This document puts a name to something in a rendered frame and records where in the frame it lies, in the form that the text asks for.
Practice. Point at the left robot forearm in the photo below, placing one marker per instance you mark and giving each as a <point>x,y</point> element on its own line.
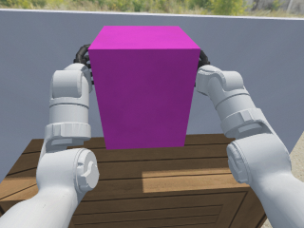
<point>68,109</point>

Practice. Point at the right robot forearm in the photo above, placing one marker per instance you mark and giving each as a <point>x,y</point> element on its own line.
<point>239,116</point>

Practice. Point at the right robot upper arm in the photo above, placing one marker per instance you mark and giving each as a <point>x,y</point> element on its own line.
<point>262,162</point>

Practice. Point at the left robot upper arm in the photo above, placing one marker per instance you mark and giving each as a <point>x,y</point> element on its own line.
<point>63,178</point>

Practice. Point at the right robot hand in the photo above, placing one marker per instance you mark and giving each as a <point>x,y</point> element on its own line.
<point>203,61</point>

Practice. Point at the pedestal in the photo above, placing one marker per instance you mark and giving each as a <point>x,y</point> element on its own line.
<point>188,186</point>

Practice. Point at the left robot hand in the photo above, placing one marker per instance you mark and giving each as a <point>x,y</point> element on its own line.
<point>80,58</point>

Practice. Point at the carton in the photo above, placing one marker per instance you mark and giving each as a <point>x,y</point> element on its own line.
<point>144,79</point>

